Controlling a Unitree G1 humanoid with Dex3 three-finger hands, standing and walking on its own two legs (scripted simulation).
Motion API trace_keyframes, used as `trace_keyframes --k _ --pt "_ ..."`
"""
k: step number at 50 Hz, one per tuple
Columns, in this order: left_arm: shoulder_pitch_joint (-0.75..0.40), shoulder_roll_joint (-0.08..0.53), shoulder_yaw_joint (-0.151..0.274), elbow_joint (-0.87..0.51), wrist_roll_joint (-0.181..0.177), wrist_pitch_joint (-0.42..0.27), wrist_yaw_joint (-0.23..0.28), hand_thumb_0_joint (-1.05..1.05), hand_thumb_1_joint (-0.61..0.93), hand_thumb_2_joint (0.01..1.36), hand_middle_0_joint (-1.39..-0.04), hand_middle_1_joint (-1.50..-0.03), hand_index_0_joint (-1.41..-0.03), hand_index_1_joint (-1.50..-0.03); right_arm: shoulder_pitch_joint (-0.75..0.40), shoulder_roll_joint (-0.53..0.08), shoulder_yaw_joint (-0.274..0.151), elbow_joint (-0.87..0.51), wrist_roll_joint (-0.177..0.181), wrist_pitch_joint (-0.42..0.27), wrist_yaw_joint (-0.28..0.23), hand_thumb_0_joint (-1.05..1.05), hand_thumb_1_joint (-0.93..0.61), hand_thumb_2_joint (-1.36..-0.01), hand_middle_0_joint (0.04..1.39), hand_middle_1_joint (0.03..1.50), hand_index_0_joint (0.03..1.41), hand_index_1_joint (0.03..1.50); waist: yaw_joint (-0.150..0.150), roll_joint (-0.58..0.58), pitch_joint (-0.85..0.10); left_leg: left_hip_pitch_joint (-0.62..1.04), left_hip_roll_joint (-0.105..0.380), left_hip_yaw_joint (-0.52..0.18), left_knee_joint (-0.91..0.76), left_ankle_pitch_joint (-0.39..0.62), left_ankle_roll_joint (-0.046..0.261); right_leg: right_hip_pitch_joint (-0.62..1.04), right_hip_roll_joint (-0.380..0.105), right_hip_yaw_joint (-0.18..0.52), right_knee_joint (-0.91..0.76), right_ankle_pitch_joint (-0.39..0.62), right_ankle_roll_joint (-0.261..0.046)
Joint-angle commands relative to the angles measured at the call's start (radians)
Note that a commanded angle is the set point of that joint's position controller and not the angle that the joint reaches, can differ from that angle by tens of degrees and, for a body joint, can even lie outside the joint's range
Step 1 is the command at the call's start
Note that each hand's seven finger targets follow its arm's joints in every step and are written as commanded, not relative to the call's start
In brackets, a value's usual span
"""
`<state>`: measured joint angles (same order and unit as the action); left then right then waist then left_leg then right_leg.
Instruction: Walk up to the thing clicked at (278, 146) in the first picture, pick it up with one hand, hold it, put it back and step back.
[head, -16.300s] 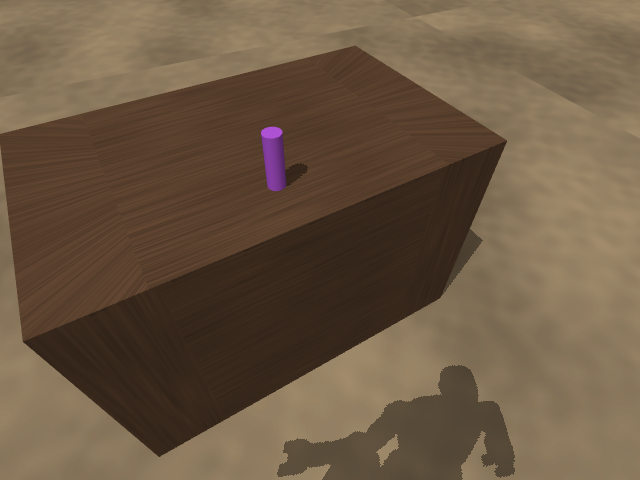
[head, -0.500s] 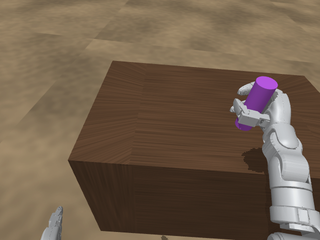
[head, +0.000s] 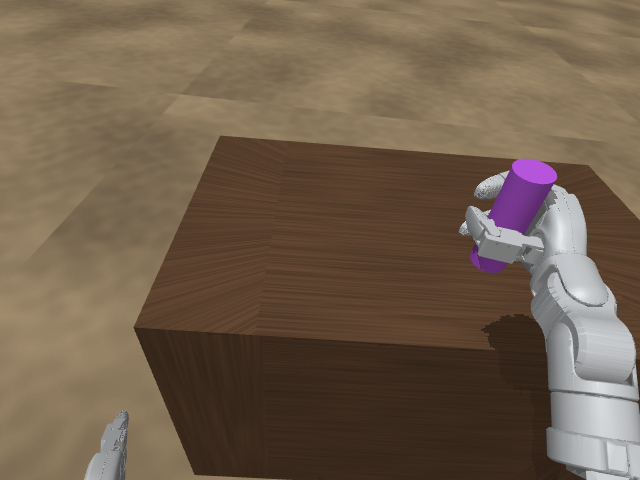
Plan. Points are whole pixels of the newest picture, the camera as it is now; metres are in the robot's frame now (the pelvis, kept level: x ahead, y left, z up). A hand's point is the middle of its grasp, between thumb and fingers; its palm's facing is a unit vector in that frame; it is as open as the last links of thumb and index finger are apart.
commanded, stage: hold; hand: right
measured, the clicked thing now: (508, 220) +0.35 -0.18 +0.22
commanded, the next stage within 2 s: none
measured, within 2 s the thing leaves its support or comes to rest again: neither
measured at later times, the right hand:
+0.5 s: hand (509, 219) +0.34 -0.18 +0.23, palm faces +0.14 +0.99 -0.04, open 5.2 cm
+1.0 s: hand (516, 226) +0.33 -0.18 +0.23, palm faces +0.15 +0.99 -0.03, open 5.2 cm
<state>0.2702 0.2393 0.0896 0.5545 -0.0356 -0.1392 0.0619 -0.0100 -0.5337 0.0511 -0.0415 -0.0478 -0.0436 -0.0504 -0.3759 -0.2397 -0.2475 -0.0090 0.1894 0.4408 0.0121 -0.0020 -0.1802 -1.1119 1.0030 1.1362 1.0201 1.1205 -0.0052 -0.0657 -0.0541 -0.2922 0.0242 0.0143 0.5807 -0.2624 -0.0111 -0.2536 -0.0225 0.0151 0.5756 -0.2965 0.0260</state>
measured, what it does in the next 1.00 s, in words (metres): stands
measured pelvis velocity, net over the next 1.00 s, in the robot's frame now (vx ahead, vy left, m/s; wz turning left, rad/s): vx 0.00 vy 0.00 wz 0.00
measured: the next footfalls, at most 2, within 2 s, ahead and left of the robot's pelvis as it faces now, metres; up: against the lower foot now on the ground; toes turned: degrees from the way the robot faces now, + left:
none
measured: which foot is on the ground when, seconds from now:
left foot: down 0.00-1.00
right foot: down 0.00-1.00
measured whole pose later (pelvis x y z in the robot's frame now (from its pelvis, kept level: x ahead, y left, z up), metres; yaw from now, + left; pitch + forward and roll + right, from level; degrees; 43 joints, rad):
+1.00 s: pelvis +0.00 +0.00 +0.00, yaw +0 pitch -2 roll +0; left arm 0.25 0.24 0.09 0.62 -0.03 -0.20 0.06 -0.01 -0.53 0.05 -0.05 -0.05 -0.05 -0.05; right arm -0.31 -0.25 -0.30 -0.16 0.21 0.57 0.03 0.00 -0.18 -1.12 1.01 1.13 1.02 1.12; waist -0.01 -0.07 -0.06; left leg -0.26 0.03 0.02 0.56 -0.26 -0.01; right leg -0.22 -0.02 0.02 0.56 -0.30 0.02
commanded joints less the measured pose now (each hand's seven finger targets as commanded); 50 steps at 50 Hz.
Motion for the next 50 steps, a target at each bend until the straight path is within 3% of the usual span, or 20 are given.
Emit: trace_keyframes --k 1,5,6,9,12,14,15,20,26,27,28,30,32,36,37,38,39,40,42,50 --pt "-0.159 0.169 0.09 -0.19 0.001 -0.073 0.014 0.0 -0.538 0.043 -0.045 -0.05 -0.045 -0.05 -0.397 -0.231 -0.111 -0.216 0.024 -0.057 -0.001 0.0 -0.738 -1.312 1.445 1.438 1.441 1.438 -0.001 0.098 -0.182 0.056 -0.021 0.044 -0.108 0.12 -0.011 0.058 0.025 -0.014 -0.097 0.118 -0.037" --pt "-0.114 0.115 0.062 -0.135 0.0 -0.073 0.007 0.0 -0.544 0.047 -0.045 -0.05 -0.044 -0.052 -0.434 -0.205 -0.085 -0.3 0.027 -0.052 0.006 0.0 -0.729 -1.284 1.42 1.406 1.415 1.406 -0.004 0.067 -0.199 0.061 -0.014 0.037 -0.114 0.105 -0.009 0.07 0.031 -0.019 -0.097 0.103 -0.038" --pt "-0.108 0.083 0.027 -0.13 -0.002 -0.073 0.005 0.0 -0.544 0.047 -0.046 -0.052 -0.045 -0.052 -0.448 -0.2 -0.084 -0.321 0.034 -0.051 0.007 0.0 -0.729 -1.288 1.417 1.408 1.413 1.407 -0.007 0.071 -0.193 0.056 -0.017 0.04 -0.113 0.099 -0.007 0.068 0.029 -0.017 -0.1 0.102 -0.038" --pt "-0.149 0.144 0.08 -0.166 -0.001 -0.086 0.012 0.0 -0.545 0.05 -0.047 -0.053 -0.046 -0.054 -0.433 -0.205 -0.09 -0.323 0.037 -0.042 0.008 0.0 -0.722 -1.281 1.407 1.398 1.403 1.398 0.003 0.102 -0.2 0.06 -0.019 0.04 -0.117 0.099 -0.011 0.077 0.03 -0.016 -0.1 0.104 -0.039" --pt "-0.142 0.103 0.039 -0.12 0.0 -0.087 0.008 0.0 -0.545 0.05 -0.046 -0.053 -0.046 -0.054 -0.432 -0.197 -0.074 -0.34 0.028 -0.025 0.007 0.0 -0.711 -1.284 1.405 1.401 1.403 1.401 -0.008 0.035 -0.203 0.059 -0.018 0.042 -0.103 0.137 -0.002 0.09 0.029 -0.015 -0.096 0.148 -0.031" --pt "-0.189 0.149 0.071 -0.16 0.0 -0.098 0.014 0.0 -0.543 0.049 -0.046 -0.053 -0.045 -0.053 -0.39 -0.203 -0.089 -0.301 0.03 -0.009 0.007 0.0 -0.709 -1.276 1.403 1.395 1.4 1.395 -0.003 0.059 -0.192 0.062 -0.019 0.042 -0.112 0.12 -0.005 0.082 0.03 -0.013 -0.101 0.128 -0.034" --pt "-0.157 0.082 0.023 -0.086 0.004 -0.093 0.005 0.0 -0.546 0.05 -0.047 -0.053 -0.046 -0.054 -0.431 -0.188 -0.067 -0.378 0.031 -0.012 0.01 0.0 -0.713 -1.284 1.405 1.4 1.403 1.4 -0.02 0.025 -0.191 0.068 -0.019 0.045 -0.112 0.094 -0.002 0.069 0.029 -0.01 -0.106 0.106 -0.031" --pt "-0.149 0.148 0.075 -0.133 0.002 -0.099 0.01 0.0 -0.545 0.05 -0.048 -0.052 -0.047 -0.053 -0.368 -0.226 -0.113 -0.353 0.034 0.012 0.015 0.0 -0.68 -1.291 1.403 1.409 1.404 1.409 -0.005 0.06 -0.23 0.083 -0.023 0.05 -0.106 0.151 -0.004 0.098 0.027 -0.006 -0.1 0.169 -0.03" --pt "-0.112 0.106 0.052 -0.083 0.001 -0.093 0.004 0.0 -0.551 0.052 -0.048 -0.05 -0.045 -0.053 -0.367 -0.217 -0.122 -0.396 0.048 0.034 0.026 0.0 -0.718 -1.303 1.429 1.425 1.428 1.425 -0.008 0.067 -0.221 0.09 -0.017 0.046 -0.101 0.235 -0.008 0.111 0.031 -0.017 -0.082 0.248 -0.033" --pt "-0.131 0.12 0.056 -0.1 -0.003 -0.099 0.006 0.0 -0.542 0.045 -0.047 -0.051 -0.048 -0.05 -0.335 -0.245 -0.154 -0.322 0.049 0.045 0.026 0.0 -0.726 -1.305 1.437 1.43 1.435 1.43 -0.01 0.082 -0.187 0.08 -0.019 0.046 -0.104 0.225 -0.012 0.096 0.03 -0.017 -0.081 0.239 -0.034" --pt "-0.127 0.119 0.059 -0.087 0.0 -0.098 0.003 0.0 -0.552 0.052 -0.049 -0.051 -0.046 -0.054 -0.361 -0.217 -0.117 -0.392 0.046 0.039 0.031 0.0 -0.718 -1.301 1.423 1.42 1.422 1.42 -0.011 0.066 -0.201 0.082 -0.018 0.047 -0.101 0.221 -0.008 0.104 0.029 -0.014 -0.088 0.238 -0.031" --pt "-0.143 0.146 0.083 -0.108 0.001 -0.108 0.008 0.0 -0.544 0.047 -0.049 -0.053 -0.049 -0.053 -0.381 -0.214 -0.115 -0.385 0.046 0.041 0.031 0.0 -0.732 -1.293 1.419 1.411 1.417 1.411 0.001 0.067 -0.197 0.076 -0.018 0.046 -0.104 0.206 -0.009 0.113 0.028 -0.014 -0.087 0.22 -0.035" --pt "-0.135 0.104 0.041 -0.087 0.001 -0.107 0.006 0.0 -0.549 0.05 -0.05 -0.055 -0.049 -0.056 -0.411 -0.196 -0.092 -0.382 0.044 0.045 0.033 0.0 -0.738 -1.296 1.416 1.409 1.414 1.409 0.004 0.074 -0.174 0.063 -0.013 0.041 -0.112 0.191 -0.011 0.102 0.033 -0.016 -0.089 0.196 -0.038" --pt "-0.168 0.163 0.082 -0.113 0.006 -0.127 0.019 0.0 -0.547 0.048 -0.051 -0.054 -0.05 -0.054 -0.347 -0.208 -0.1 -0.291 0.03 0.054 0.032 0.0 -0.714 -1.292 1.409 1.406 1.408 1.406 0.01 0.084 -0.186 0.067 -0.014 0.044 -0.111 0.173 -0.013 0.106 0.032 -0.011 -0.095 0.178 -0.038" --pt "-0.158 0.118 0.046 -0.097 0.007 -0.124 0.013 0.0 -0.544 0.047 -0.05 -0.054 -0.05 -0.054 -0.416 -0.179 -0.062 -0.391 0.031 0.043 0.035 0.0 -0.702 -1.285 1.402 1.401 1.403 1.401 0.003 0.044 -0.197 0.068 -0.008 0.041 -0.108 0.176 -0.009 0.114 0.036 -0.014 -0.09 0.181 -0.036" --pt "-0.139 0.126 0.059 -0.095 0.006 -0.123 0.017 0.0 -0.546 0.048 -0.051 -0.054 -0.051 -0.054 -0.436 -0.192 -0.082 -0.371 0.032 0.042 0.029 0.0 -0.711 -1.285 1.4 1.398 1.4 1.397 0.012 0.062 -0.228 0.07 -0.012 0.044 -0.101 0.199 -0.008 0.133 0.031 -0.01 -0.085 0.21 -0.036" --pt "-0.167 0.143 0.057 -0.133 0.007 -0.127 0.019 0.0 -0.545 0.048 -0.05 -0.052 -0.05 -0.052 -0.359 -0.245 -0.139 -0.298 0.027 0.048 0.021 0.0 -0.697 -1.291 1.408 1.408 1.409 1.408 -0.011 0.082 -0.221 0.091 -0.012 0.047 -0.104 0.204 -0.01 0.112 0.034 -0.012 -0.084 0.216 -0.036" --pt "-0.143 0.104 0.037 -0.074 0.007 -0.122 0.013 0.0 -0.546 0.05 -0.05 -0.054 -0.049 -0.054 -0.386 -0.222 -0.114 -0.386 0.035 0.041 0.024 0.0 -0.699 -1.279 1.399 1.395 1.399 1.395 -0.016 0.035 -0.2 0.085 -0.007 0.044 -0.105 0.191 -0.008 0.096 0.039 -0.017 -0.085 0.198 -0.034" --pt "-0.139 0.112 0.044 -0.102 0.009 -0.123 0.013 0.0 -0.547 0.051 -0.05 -0.052 -0.049 -0.052 -0.388 -0.255 -0.152 -0.386 0.032 0.029 0.015 0.0 -0.709 -1.297 1.419 1.416 1.419 1.416 -0.024 0.051 -0.243 0.105 -0.011 0.046 -0.098 0.208 -0.006 0.109 0.036 -0.015 -0.079 0.224 -0.033" --pt "-0.179 0.078 0.018 -0.087 0.008 -0.118 0.006 0.0 -0.557 0.057 -0.05 -0.052 -0.047 -0.056 -0.402 -0.22 -0.106 -0.447 0.033 0.028 0.011 0.0 -0.702 -1.313 1.423 1.429 1.425 1.429 -0.022 0.017 -0.205 0.091 -0.016 0.041 -0.106 0.171 -0.002 0.085 0.031 -0.015 -0.09 0.186 -0.031"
